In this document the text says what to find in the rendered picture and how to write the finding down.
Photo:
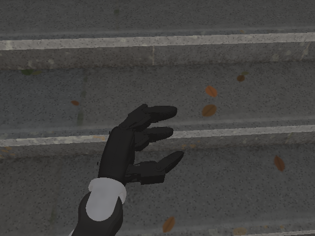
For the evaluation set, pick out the robot left hand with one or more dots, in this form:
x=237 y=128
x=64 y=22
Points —
x=133 y=134

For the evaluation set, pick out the left robot forearm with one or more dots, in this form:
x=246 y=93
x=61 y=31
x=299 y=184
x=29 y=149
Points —
x=100 y=211

